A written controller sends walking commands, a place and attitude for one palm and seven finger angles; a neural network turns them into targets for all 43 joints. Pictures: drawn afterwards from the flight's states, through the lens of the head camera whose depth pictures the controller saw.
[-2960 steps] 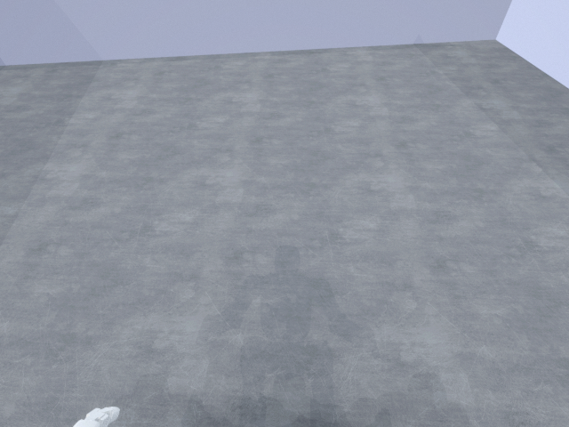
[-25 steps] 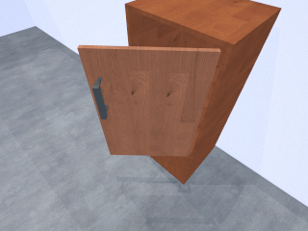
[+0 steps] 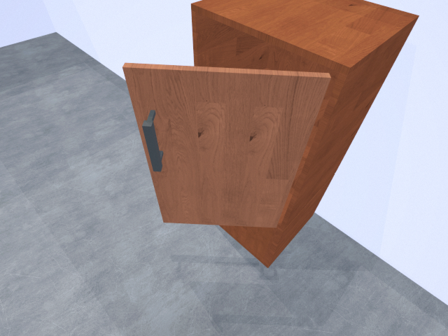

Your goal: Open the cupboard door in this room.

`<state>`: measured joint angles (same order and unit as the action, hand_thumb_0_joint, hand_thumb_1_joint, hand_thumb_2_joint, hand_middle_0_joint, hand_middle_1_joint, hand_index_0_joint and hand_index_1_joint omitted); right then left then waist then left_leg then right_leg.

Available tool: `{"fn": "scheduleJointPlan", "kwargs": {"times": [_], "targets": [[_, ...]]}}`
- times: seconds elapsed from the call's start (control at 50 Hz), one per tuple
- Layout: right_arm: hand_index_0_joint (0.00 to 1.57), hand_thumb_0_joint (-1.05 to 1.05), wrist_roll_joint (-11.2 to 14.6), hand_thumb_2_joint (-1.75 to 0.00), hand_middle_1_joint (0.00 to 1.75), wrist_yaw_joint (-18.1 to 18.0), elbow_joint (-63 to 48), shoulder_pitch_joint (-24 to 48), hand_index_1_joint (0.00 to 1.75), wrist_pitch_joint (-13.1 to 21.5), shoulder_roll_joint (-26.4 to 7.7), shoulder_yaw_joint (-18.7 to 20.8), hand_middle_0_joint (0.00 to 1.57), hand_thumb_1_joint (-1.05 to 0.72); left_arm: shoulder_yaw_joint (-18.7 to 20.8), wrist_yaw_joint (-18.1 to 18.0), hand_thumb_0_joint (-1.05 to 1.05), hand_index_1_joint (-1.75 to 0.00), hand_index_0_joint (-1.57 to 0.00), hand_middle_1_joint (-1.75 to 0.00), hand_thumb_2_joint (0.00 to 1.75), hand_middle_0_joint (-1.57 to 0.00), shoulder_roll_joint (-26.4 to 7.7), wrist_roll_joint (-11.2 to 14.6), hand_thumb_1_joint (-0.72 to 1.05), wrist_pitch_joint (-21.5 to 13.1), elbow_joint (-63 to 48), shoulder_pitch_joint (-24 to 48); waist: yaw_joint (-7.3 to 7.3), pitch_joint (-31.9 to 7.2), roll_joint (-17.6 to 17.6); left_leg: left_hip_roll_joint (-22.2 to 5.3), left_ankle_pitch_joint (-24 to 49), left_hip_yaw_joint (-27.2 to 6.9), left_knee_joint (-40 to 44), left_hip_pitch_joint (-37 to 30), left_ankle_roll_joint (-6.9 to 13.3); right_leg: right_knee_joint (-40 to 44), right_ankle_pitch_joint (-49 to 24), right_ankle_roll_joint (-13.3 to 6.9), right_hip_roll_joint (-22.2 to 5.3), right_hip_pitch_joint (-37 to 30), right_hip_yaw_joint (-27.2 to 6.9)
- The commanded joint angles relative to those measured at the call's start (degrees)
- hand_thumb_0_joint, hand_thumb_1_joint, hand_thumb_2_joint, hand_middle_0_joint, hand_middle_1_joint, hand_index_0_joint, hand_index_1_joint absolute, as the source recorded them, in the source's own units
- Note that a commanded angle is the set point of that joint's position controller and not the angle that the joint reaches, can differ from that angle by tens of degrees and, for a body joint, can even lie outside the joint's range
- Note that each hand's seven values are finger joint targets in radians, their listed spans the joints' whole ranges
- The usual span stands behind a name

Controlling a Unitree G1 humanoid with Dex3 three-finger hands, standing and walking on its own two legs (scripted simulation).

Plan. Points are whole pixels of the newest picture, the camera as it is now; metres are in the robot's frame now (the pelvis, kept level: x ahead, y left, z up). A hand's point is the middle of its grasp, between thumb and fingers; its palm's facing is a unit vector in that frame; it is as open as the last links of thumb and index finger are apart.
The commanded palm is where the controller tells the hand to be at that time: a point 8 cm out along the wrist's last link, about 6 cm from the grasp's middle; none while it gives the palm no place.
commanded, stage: look again from close up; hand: left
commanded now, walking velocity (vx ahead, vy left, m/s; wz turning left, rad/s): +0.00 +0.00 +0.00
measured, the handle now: (155, 142) +0.51 +0.20 +0.04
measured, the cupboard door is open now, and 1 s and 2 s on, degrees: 42 42 42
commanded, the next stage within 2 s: raise the hand with hooked fingers in 0.04 s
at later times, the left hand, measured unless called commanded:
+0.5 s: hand (135, 303) +0.18 +0.17 -0.03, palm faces +0.00 -1.00 -0.02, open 8.2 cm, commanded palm +0.13 +0.24 -0.04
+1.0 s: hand (105, 279) +0.20 +0.22 +0.00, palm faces +0.11 -0.99 -0.04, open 11.2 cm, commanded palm +0.17 +0.27 +0.00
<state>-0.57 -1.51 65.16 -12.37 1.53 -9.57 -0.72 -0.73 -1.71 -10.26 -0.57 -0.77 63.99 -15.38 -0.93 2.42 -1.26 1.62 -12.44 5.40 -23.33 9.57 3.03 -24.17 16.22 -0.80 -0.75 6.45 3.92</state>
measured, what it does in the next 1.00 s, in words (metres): lowers itself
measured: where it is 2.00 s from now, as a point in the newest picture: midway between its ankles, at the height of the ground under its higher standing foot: outside the picture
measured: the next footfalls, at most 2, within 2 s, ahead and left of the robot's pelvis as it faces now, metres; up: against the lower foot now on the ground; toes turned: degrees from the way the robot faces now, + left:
none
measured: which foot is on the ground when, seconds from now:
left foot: down 0.00-1.00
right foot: down 0.00-1.00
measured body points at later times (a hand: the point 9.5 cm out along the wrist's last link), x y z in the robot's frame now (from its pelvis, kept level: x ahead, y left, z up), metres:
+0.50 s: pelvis -0.04 -0.02 -0.06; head -0.01 -0.01 +0.39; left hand +0.17 +0.22 -0.03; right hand +0.16 -0.27 -0.11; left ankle +0.01 +0.08 -0.74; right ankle -0.03 -0.11 -0.74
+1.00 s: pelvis -0.03 -0.03 -0.06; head +0.02 -0.03 +0.39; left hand +0.19 +0.27 +0.01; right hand +0.11 -0.27 -0.15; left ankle +0.00 +0.08 -0.74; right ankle -0.03 -0.11 -0.74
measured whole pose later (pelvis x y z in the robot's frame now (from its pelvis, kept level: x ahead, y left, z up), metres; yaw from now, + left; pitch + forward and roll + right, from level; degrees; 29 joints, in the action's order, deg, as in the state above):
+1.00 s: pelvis -0.03 -0.03 -0.06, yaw +1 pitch +11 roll -1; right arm 2.3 -4.3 34.6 -16.9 11.8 -12.9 -0.6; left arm 20.5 20.5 -16.8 21.9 -18.0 8.7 -16.6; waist 0.8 -6.0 1.8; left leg -2.1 -23.4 2.9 -53.8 41.0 0.9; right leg -53.1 27.4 -3.4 1.1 36.5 6.3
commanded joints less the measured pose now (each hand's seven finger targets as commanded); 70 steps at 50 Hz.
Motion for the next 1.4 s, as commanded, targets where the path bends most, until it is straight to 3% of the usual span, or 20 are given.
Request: {"fn": "scheduleJointPlan", "kwargs": {"times": [0.0, 0.1, 0.12, 0.14, 0.16, 0.18, 0.2, 0.26, 0.32, 0.36, 0.4, 0.46, 0.54, 0.62, 0.7, 0.82, 0.9, 1.02, 1.18, 1.38], "targets": [[0.2, 0.0, 0.0, -0.9, 0.3, -0.3, -2.0, -1.8, 0.3, 0.8, -7.0, 1.1, 0.2, -0.9, 1.0, -0.4, 0.0, -0.3, -0.2, -0.3, 0.9, -0.2, -6.4, -0.2, 0.9, -0.6, -1.9, -2.9, 0.33, 0.8, 0.9, -8.4, 9.8, -8.2, 4.6, -1.2, 0.1, 4.9, -8.5, -1.2, -6.3, 3.4, -6.0], [0.2, 0.0, 0.0, -0.9, 0.3, -0.3, -1.8, -1.6, 0.3, 0.7, -7.2, 1.1, 0.2, -0.9, 0.9, -0.3, 0.0, -0.3, -0.2, -0.3, 0.9, -0.2, -6.4, -0.2, 0.9, -0.6, -1.8, -2.5, 0.35, 1.3, 0.8, -8.3, 9.1, -8.5, 5.3, -1.1, 0.0, 5.2, -7.7, -1.1, -6.2, 3.8, -6.1], [0.2, 0.0, 0.5, -0.9, 0.3, 0.3, -5.5, 0.3, 0.3, 0.8, -7.5, 0.8, 0.2, -0.9, 0.3, -2.7, 0.0, -0.3, -0.2, -0.3, 0.9, -0.2, -4.6, -1.1, 0.9, -1.7, -0.6, -7.2, -0.32, 2.1, 2.9, -8.7, 17.2, -6.8, -6.1, 1.5, -1.6, 4.4, -21.9, 0.0, -8.2, 6.0, -8.0], [0.2, 0.0, 3.6, -0.9, 0.3, -1.7, -26.0, -2.9, 0.3, 8.0, -16.5, 2.9, 0.2, -0.9, 11.0, -2.4, 0.0, -0.32, -0.2, -0.32, 0.89, -0.2, -20.5, 10.6, 0.88, -12.7, -88.3, 34.5, 6.34, -27.5, 13.0, -2.3, 22.4, -8.7, -0.9, -15.9, -3.1, -2.3, -21.5, -1.1, -1.4, 2.8, -2.0], [0.2, 0.0, 3.0, -0.9, 0.3, -3.2, -23.9, 1.9, 0.3, 13.4, -10.8, 0.3, 0.2, -0.9, 8.6, -3.8, 0.0, -0.33, -0.2, -0.33, 0.88, -0.2, -15.0, 6.5, 0.85, -10.0, -75.8, 10.0, -0.07, -25.6, 19.9, -5.7, 29.5, -7.3, 0.9, -19.9, -3.4, -6.2, -7.9, -2.1, 0.0, 6.4, -1.5], [0.2, 0.0, 3.1, -0.9, 0.3, -3.5, -19.8, 0.8, 0.3, 14.6, -11.0, 1.5, 0.2, -0.9, 6.9, -6.4, 0.0, -0.34, -0.21, -0.34, 0.87, -0.21, -12.7, 6.7, 0.83, -7.5, -68.6, 7.4, 1.36, -21.0, 16.5, -5.3, 22.9, -7.8, 1.4, -12.5, -5.1, -7.3, -1.1, -1.3, 0.1, 8.5, -0.2], [0.2, 0.0, 3.4, -0.9, 0.3, -2.8, -19.6, -1.7, 0.3, 14.2, -8.4, 1.9, 0.2, -0.9, -1.2, -5.5, 0.0, -0.36, -0.21, -0.36, 0.86, -0.21, 3.1, 8.0, 0.81, -2.9, -55.4, -9.5, 3.19, -11.3, 8.1, -6.4, 16.3, -9.1, 2.6, -7.8, -4.0, -7.1, 1.2, -0.6, 0.5, 13.5, 1.1], [0.2, 0.0, 2.5, -0.9, 0.3, -2.4, -27.3, 2.2, 0.3, 14.4, -13.5, 3.4, 0.2, -0.9, 6.9, -1.7, 0.0, -0.4, -0.21, -0.4, 0.83, -0.21, -4.8, 10.4, 0.74, -11.7, -60.6, 1.9, 4.46, 1.4, -5.6, -3.6, -3.3, -10.3, -4.0, 8.5, -2.3, -4.9, 2.0, -0.3, 0.6, 20.6, 2.4], [0.2, 0.0, 1.4, -0.9, 0.3, -0.9, -31.3, 4.5, 0.3, 13.9, -12.4, 4.2, 0.2, -0.9, 9.2, 6.0, 0.0, -0.45, -0.22, -0.45, 0.8, -0.22, -0.2, 12.8, 0.67, -22.5, -46.8, -13.4, -0.32, 0.2, -15.4, -2.1, -5.0, -7.9, -13.7, 20.2, -3.1, -12.9, 7.4, -0.6, 1.4, 29.2, 2.9], [0.2, 0.0, 1.0, -0.9, 0.3, 0.8, -34.4, 6.3, 0.3, 14.2, -12.4, 5.1, 0.2, -0.9, 10.9, 13.7, 0.0, -0.48, -0.22, -0.48, 0.78, -0.22, -1.0, 14.9, 0.62, -30.5, -47.2, -19.4, -2.85, -6.4, -13.4, -1.1, -3.0, -6.2, -20.0, 25.5, -3.7, -19.0, 4.4, -1.2, 1.1, 30.0, 1.3], [0.2, 0.0, 1.7, -0.9, 0.3, 2.2, -38.0, 6.6, 0.3, 13.8, -13.1, 5.7, 0.2, -0.9, 15.1, 20.9, 0.0, -0.51, -0.22, -0.51, 0.76, -0.22, -5.7, 16.2, 0.57, -34.5, -45.5, -20.4, -3.75, -11.1, -3.8, -0.1, -0.4, -4.9, -24.2, 26.9, -4.1, -23.0, -0.9, -2.1, 0.2, 28.0, -0.7], [0.2, 0.0, 2.7, -0.9, 0.3, 1.3, -43.8, 8.7, 0.3, 13.1, -13.2, 5.4, 0.2, -0.9, 19.1, 23.4, 0.0, -0.55, -0.23, -0.55, 0.73, -0.23, -10.7, 18.6, 0.5, -31.4, -55.7, -12.7, -4.0, -18.5, 2.0, 0.5, -3.7, -2.9, -27.2, 29.5, -2.7, -24.0, 3.1, -1.2, -0.1, 27.9, -3.8], [0.2, 0.0, 2.3, -0.9, 0.3, -0.9, -44.2, 4.8, 0.3, 13.2, -11.0, 5.0, 0.2, -0.9, 22.0, 18.6, 0.0, -0.62, -0.24, -0.62, 0.69, -0.24, -14.5, 20.2, 0.41, -33.8, -75.5, 3.1, -0.27, -21.5, 8.5, -1.3, -6.6, -4.9, -30.7, 28.4, -1.4, -21.1, 12.2, -0.3, -0.2, 30.9, -9.0], [0.2, 0.0, 1.7, -0.9, 0.3, -2.6, -40.0, 1.8, 0.3, 14.9, -10.8, 4.0, 0.2, -0.9, 14.6, 16.7, 0.0, -0.68, -0.24, -0.68, 0.65, -0.24, -11.5, 18.0, 0.32, -39.1, -83.3, 6.0, 4.1, -20.3, 9.7, -2.9, -4.1, -6.8, -33.1, 26.6, -0.7, -23.1, 7.4, -0.9, 1.0, 35.1, -8.2], [0.2, 0.0, 3.0, -0.9, 0.3, -3.7, -37.2, 1.1, 0.3, 15.6, -12.8, 2.9, 0.2, -0.9, 13.9, 23.8, 0.0, -0.74, -0.25, -0.74, 0.61, -0.25, -13.8, 18.9, 0.22, -33.5, -68.4, 5.8, 6.41, -13.4, 3.3, -3.0, -6.5, -7.6, -34.9, 33.5, -0.6, -20.5, 7.4, 0.9, 0.4, 34.8, -10.0], [0.2, 0.0, 4.0, -0.9, 0.3, -4.6, -41.3, 3.6, 0.3, 12.9, -12.6, 2.6, 0.2, -0.9, 27.5, 27.8, 0.0, -0.82, -0.26, -0.82, 0.55, -0.26, -20.8, 24.6, 0.08, -15.8, -60.3, -0.6, -1.07, -21.7, -2.6, -1.3, -1.8, -7.1, -30.5, 32.7, -1.3, -16.1, -2.5, 4.2, -3.4, 17.7, -13.4], [0.2, 0.0, 2.9, -0.9, 0.3, -3.5, -41.2, 2.0, 0.3, 13.5, -10.6, 2.9, 0.2, -0.9, 30.8, 22.4, 0.0, -0.88, -0.27, -0.88, 0.51, -0.27, -19.5, 25.1, -0.01, -19.9, -68.6, -0.9, -2.88, -25.4, 0.5, -1.9, 6.2, -7.4, -26.7, 26.2, -1.7, -20.1, -18.1, 3.5, -1.8, 15.1, -8.5], [0.2, 0.0, 3.0, -0.9, 0.3, -2.7, -38.3, -0.5, 0.3, 14.4, -12.8, 3.6, 0.2, -0.9, 21.6, 22.8, 0.0, -0.98, -0.27, -0.98, 0.45, -0.27, -14.3, 21.0, -0.15, -25.6, -62.4, 4.2, 2.46, -15.0, 0.5, -2.1, 1.3, -6.9, -25.1, 25.1, -1.2, -19.3, -6.3, 2.0, 0.6, 27.4, -4.6], [0.2, 0.0, 3.3, -0.9, 0.3, -4.2, -39.0, -1.1, 0.3, 15.8, -14.1, 3.1, 0.2, -0.9, 28.3, 24.0, 0.0, -1.1, -0.29, -1.1, 0.37, -0.29, -24.7, 22.2, -0.34, -24.2, -69.1, 12.2, -0.14, -23.6, 7.6, -2.6, 4.1, -7.9, -20.4, 15.0, -1.1, -18.2, -3.3, -0.5, 1.8, 22.7, -2.0], [0.2, 0.0, 4.1, -0.9, 0.3, -4.0, -39.7, -0.6, 0.3, 14.1, -14.8, 1.9, 0.2, -0.9, 22.8, 24.8, 0.0, -1.2, -0.3, -1.2, 0.3, -0.3, -20.1, 20.5, -0.5, -15.3, -56.2, 17.1, 1.52, -12.9, 5.1, -3.4, -2.3, -10.1, -14.2, 14.2, -1.9, -14.6, 0.9, -0.7, 2.3, 25.3, 0.6]]}}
